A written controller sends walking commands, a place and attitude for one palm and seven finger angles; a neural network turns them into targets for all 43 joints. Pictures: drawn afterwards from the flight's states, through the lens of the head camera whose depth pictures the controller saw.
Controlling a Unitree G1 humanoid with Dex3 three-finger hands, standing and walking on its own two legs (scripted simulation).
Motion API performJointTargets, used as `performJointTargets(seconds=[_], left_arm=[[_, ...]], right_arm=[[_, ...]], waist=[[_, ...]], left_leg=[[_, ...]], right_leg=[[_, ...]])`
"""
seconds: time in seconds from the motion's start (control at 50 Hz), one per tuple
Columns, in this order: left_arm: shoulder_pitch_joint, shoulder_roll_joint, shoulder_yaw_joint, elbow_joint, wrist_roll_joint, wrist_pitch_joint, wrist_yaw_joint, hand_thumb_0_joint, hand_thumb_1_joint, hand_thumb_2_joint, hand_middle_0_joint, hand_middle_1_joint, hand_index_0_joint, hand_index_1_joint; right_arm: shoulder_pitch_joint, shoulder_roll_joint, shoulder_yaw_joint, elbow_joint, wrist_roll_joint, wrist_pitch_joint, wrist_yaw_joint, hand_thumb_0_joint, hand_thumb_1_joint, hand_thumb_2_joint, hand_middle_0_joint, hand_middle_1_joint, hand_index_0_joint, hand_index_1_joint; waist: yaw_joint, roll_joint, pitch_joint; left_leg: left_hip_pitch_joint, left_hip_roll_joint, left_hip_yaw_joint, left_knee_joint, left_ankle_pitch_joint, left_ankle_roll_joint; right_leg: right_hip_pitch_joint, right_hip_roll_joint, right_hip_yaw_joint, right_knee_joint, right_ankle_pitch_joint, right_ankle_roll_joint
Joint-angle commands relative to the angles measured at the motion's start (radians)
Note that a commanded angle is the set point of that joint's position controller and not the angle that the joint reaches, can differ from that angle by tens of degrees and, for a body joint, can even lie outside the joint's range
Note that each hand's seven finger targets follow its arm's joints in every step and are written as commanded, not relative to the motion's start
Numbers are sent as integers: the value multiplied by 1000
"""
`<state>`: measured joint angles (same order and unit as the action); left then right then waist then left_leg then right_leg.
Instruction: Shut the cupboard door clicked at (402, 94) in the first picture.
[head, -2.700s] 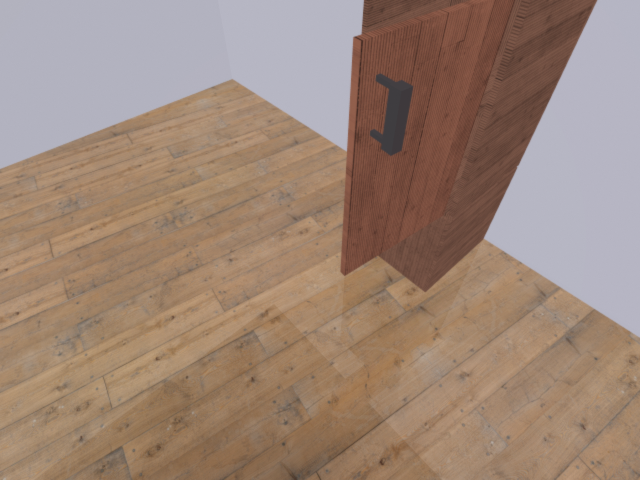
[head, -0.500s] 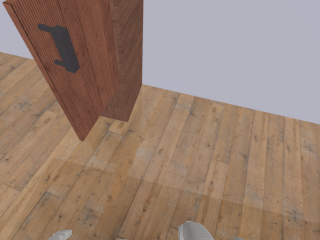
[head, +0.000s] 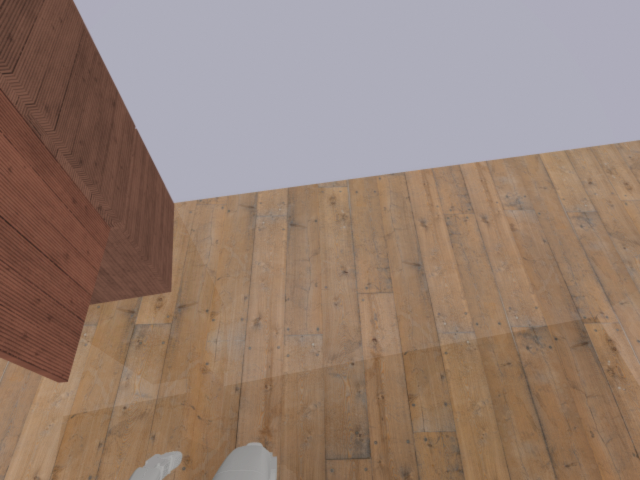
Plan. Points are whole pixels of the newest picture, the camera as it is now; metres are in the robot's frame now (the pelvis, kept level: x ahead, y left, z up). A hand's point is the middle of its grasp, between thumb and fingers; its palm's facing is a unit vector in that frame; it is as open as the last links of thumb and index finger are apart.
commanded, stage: walk around to get in front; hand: left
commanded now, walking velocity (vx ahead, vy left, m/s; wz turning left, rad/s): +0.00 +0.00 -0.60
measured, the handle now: out of the picture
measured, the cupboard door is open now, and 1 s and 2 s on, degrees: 84 84 84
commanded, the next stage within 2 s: none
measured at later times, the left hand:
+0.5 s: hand (211, 414) +0.21 +0.17 -0.16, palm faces -0.33 -0.91 -0.24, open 7.4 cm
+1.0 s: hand (242, 373) +0.28 +0.14 -0.18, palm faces -0.54 -0.82 -0.19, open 7.4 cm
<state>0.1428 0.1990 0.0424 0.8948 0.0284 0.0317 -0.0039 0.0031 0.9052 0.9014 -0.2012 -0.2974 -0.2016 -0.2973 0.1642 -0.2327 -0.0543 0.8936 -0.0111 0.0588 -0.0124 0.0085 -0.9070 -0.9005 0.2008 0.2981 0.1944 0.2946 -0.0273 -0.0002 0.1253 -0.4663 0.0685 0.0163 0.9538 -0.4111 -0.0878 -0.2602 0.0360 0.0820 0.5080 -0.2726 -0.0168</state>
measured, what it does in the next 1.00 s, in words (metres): walks ahead, turning right: left foot, then right foot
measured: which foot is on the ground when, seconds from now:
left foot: up 0.00-0.10, down 0.12-0.52, up 0.54-0.88, down 0.90-1.00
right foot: down 0.00-0.12, up 0.14-0.48, down 0.50-0.90, up 0.92-1.00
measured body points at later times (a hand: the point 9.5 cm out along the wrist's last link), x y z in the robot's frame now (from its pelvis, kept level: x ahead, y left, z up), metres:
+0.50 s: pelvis +0.04 +0.01 -0.01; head +0.10 -0.02 +0.44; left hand +0.23 +0.22 -0.14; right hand +0.00 -0.24 -0.16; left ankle +0.03 +0.14 -0.74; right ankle +0.01 -0.10 -0.73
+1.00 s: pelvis +0.10 +0.01 +0.00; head +0.17 +0.01 +0.44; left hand +0.31 +0.18 -0.17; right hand +0.04 -0.24 -0.13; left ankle +0.15 +0.10 -0.74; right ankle -0.02 -0.07 -0.67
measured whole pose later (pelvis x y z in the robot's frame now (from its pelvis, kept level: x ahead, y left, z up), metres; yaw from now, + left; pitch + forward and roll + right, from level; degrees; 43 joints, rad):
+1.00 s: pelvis +0.10 +0.01 +0.00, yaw -36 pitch +2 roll -2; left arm 0.17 0.25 0.08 0.93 0.03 0.06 -0.02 0.01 0.91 0.90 -0.20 -0.30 -0.20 -0.30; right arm 0.18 -0.18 -0.01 0.87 -0.03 0.01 -0.03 0.01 -0.90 -0.90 0.20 0.30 0.20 0.30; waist 0.01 -0.05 0.09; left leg -0.29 0.07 0.10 0.57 -0.32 0.02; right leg -0.44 0.05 0.05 1.03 -0.51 0.04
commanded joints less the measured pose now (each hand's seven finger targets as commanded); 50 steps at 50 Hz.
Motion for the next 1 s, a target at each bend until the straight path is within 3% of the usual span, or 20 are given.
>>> performJointTargets(seconds=[0.0,0.06,0.08,0.1,0.12,0.18,0.22,0.36,0.44,0.46,0.48,0.5,0.52,0.62,0.82,0.84,0.86,0.88,0.9,0.98], left_arm=[[18,226,76,-69,0,-17,19,0,900,900,-200,-300,-200,-300],[-27,179,66,-87,-17,-7,16,0,900,900,-200,-300,-200,-300],[23,108,55,-96,-27,-3,10,0,900,900,-200,-300,-200,-300],[7,108,53,-112,-24,-4,5,0,900,900,-200,-300,-200,-300],[-16,131,58,-116,-15,-1,1,0,900,900,-200,-300,-200,-300],[0,121,69,-81,-1,7,-23,0,900,900,-200,-300,-200,-300],[-2,96,61,-78,-5,12,-28,0,900,900,-200,-300,-200,-300],[-67,72,41,-100,-5,2,-36,0,900,900,-200,-300,-200,-300],[22,103,49,-74,-4,-10,-31,0,900,900,-200,-300,-200,-300],[108,147,60,-50,-1,-18,-24,0,900,900,-200,-300,-200,-300],[195,263,84,-28,10,-31,-5,0,900,900,-200,-300,-200,-300],[235,318,96,-4,-9,-29,9,0,900,900,-200,-300,-200,-300],[206,293,89,-11,-13,-25,19,0,900,900,-200,-300,-200,-300],[24,198,62,-72,-9,-27,25,0,900,900,-200,-300,-200,-300],[24,214,75,-58,-8,-17,14,0,900,900,-200,-300,-200,-300],[-5,200,71,-63,-14,-13,15,0,900,900,-200,-300,-200,-300],[9,144,61,-80,-23,-8,11,0,900,900,-200,-300,-200,-300],[50,95,49,-90,-28,-7,3,0,900,900,-200,-300,-200,-300],[11,130,55,-95,-16,-5,2,0,900,900,-200,-300,-200,-300],[27,113,66,-61,-2,8,-25,0,900,900,-200,-300,-200,-300]], right_arm=[[41,-65,-21,-69,10,-40,-15,0,-900,-900,200,300,200,300],[157,-110,-25,-29,7,-61,-28,0,-900,-900,200,300,200,300],[170,-202,-43,-33,-8,-72,-30,0,-900,-900,200,300,200,300],[193,-253,-51,-47,-17,-68,-36,0,-900,-900,200,300,200,300],[171,-239,-44,-63,-26,-63,-36,0,-900,-900,200,300,200,300],[54,-150,-16,-98,-24,-71,-39,0,-900,-900,200,300,200,300],[93,-136,-17,-81,-24,-73,-41,0,-900,-900,200,300,200,300],[169,-170,-40,-40,-22,-64,-27,0,-900,-900,200,300,200,300],[126,-188,-46,-44,-15,-56,-17,0,-900,-900,200,300,200,300],[107,-181,-47,-56,-4,-55,-13,0,-900,-900,200,300,200,300],[77,-101,-31,-99,8,-51,-6,0,-900,-900,200,300,200,300],[12,-92,-19,-127,8,-39,-12,0,-900,-900,200,300,200,300],[20,-100,-15,-113,9,-28,-17,0,-900,-900,200,300,200,300],[41,-80,-24,-58,-1,-14,-5,0,-900,-900,200,300,200,300],[60,-74,-19,-57,10,-49,-20,0,-900,-900,200,300,200,300],[117,-90,-22,-40,9,-56,-25,0,-900,-900,200,300,200,300],[154,-156,-31,-30,-2,-68,-30,0,-900,-900,200,300,200,300],[178,-247,-50,-42,-13,-72,-30,0,-900,-900,200,300,200,300],[186,-249,-45,-48,-22,-64,-35,0,-900,-900,200,300,200,300],[59,-145,-12,-88,-21,-73,-40,0,-900,-900,200,300,200,300]], waist=[[21,-164,-167],[-36,-75,-197],[-24,211,-240],[-35,322,-234],[-35,179,-200],[26,191,-120],[17,162,-144],[-31,201,-171],[27,185,-187],[77,86,-221],[118,-249,-264],[143,-306,-238],[121,-239,-200],[20,-140,-150],[7,-159,-179],[-24,-130,-189],[-29,51,-214],[-19,325,-248],[-37,235,-225],[33,191,-131]], left_leg=[[84,-38,16,-210,-11,11],[372,11,-13,-534,232,37],[497,260,-284,-625,353,123],[483,439,-422,-646,549,244],[381,447,-368,-638,528,290],[315,296,-137,-618,592,216],[401,254,-36,-583,735,196],[468,275,90,-521,776,189],[387,268,142,-389,723,130],[274,235,173,-249,639,88],[3,95,229,-7,153,29],[-125,6,108,176,-279,9],[-142,42,-4,239,-230,22],[-50,31,-2,158,13,-2],[172,-50,21,-355,95,15],[297,-26,16,-487,201,24],[425,130,-142,-604,288,77],[501,396,-393,-636,503,192],[428,455,-396,-632,577,275],[349,274,-68,-602,681,196]], right_leg=[[88,-229,241,-81,477,-158],[-82,-129,187,47,332,-56],[-254,10,72,224,-31,11],[-314,32,-41,478,-397,47],[-288,-23,-4,628,-374,43],[-326,-67,-45,721,-210,69],[-336,-64,-78,671,-172,78],[-205,-54,-184,294,-155,54],[7,-32,-209,28,26,17],[180,-77,-148,-72,200,-13],[378,-331,205,-132,522,-112],[346,-456,332,-120,787,-227],[275,-442,292,-140,570,-251],[82,-255,129,-151,437,-151],[56,-204,230,-44,488,-125],[-22,-177,211,2,411,-84],[-157,-68,129,113,184,-24],[-294,34,-28,374,-321,40],[-290,-5,-12,578,-391,40],[-331,-72,-54,732,-178,74]])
